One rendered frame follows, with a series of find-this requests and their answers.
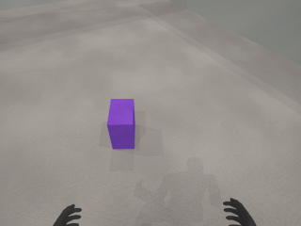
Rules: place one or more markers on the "carton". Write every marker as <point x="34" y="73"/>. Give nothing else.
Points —
<point x="121" y="123"/>

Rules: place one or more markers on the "left robot hand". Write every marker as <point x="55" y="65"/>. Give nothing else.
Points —
<point x="65" y="217"/>

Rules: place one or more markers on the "right robot hand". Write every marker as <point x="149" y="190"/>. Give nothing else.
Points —
<point x="243" y="216"/>

